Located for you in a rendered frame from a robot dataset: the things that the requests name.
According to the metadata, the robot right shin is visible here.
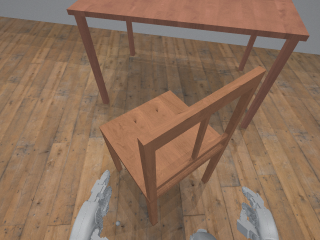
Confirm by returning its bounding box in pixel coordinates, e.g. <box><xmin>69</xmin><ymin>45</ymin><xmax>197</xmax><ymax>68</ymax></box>
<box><xmin>197</xmin><ymin>229</ymin><xmax>207</xmax><ymax>233</ymax></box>

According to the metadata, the chair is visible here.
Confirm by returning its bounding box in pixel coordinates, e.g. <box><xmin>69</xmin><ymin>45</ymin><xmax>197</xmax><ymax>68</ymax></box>
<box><xmin>99</xmin><ymin>66</ymin><xmax>266</xmax><ymax>226</ymax></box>

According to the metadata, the table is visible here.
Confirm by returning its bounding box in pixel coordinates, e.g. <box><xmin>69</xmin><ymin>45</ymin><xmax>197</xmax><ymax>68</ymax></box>
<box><xmin>66</xmin><ymin>0</ymin><xmax>310</xmax><ymax>129</ymax></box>

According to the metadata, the robot left hand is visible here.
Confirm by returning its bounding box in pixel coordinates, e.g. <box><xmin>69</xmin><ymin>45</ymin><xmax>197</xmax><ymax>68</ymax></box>
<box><xmin>69</xmin><ymin>169</ymin><xmax>112</xmax><ymax>240</ymax></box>

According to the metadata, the robot right hand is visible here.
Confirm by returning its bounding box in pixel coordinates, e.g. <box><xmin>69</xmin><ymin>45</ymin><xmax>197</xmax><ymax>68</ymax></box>
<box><xmin>237</xmin><ymin>186</ymin><xmax>279</xmax><ymax>240</ymax></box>

